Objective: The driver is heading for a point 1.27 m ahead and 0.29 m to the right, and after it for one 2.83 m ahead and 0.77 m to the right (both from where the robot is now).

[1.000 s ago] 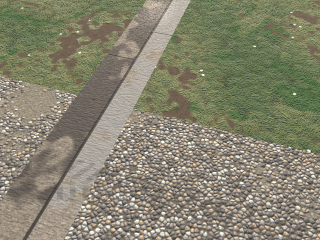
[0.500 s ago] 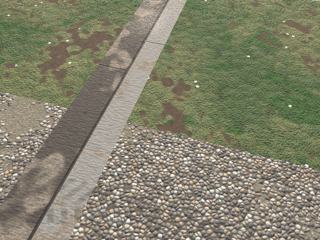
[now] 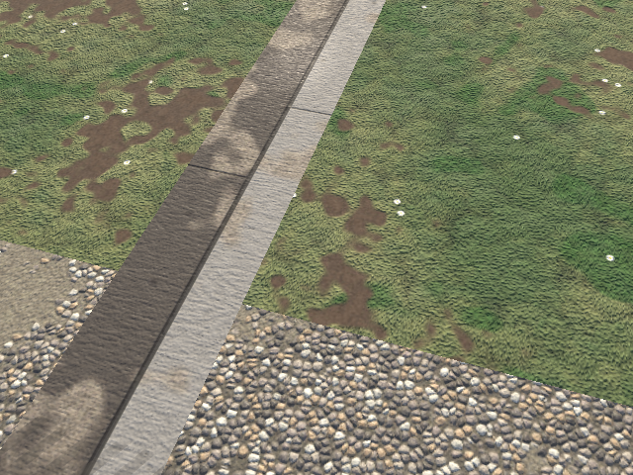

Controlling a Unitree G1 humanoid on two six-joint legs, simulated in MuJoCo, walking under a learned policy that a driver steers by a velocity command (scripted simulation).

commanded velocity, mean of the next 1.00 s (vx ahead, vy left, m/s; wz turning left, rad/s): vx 0.50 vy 0.00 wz -0.01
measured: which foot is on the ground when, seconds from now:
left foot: up 0.00-0.38, down 0.40-0.92, up 0.94-1.00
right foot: down 0.00-0.40, up 0.42-0.90, down 0.92-1.00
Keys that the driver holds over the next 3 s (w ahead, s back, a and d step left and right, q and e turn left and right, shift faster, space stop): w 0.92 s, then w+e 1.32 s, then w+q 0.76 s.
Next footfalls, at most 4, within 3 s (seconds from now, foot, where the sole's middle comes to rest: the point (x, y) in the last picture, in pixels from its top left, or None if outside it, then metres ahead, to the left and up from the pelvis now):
0.40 left None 0.40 0.15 -0.78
0.92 right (381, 377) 0.70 -0.09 -0.78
1.44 left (301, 272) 1.00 0.10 -0.78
1.96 right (433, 229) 1.14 -0.26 -0.78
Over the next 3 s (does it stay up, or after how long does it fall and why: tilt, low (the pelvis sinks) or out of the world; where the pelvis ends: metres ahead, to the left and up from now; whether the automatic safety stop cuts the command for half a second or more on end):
stays up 1.54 -0.46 -0.01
